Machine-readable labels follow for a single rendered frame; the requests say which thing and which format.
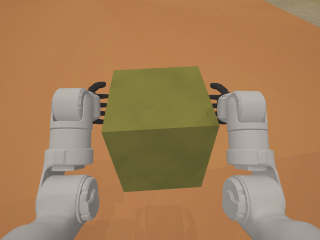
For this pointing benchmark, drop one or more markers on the right robot hand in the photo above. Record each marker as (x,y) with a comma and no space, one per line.
(223,91)

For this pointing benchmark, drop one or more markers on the robot right upper arm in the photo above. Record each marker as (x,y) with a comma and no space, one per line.
(257,203)

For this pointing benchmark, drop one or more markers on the robot left forearm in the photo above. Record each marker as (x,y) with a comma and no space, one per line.
(73,111)

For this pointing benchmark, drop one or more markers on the robot left upper arm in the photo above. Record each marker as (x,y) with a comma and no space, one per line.
(64,204)

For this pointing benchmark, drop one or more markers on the robot right forearm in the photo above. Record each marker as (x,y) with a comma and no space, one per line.
(245,113)

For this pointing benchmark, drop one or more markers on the left robot hand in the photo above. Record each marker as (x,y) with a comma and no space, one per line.
(93,89)

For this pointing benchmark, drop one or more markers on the carton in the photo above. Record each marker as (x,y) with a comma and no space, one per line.
(159,128)

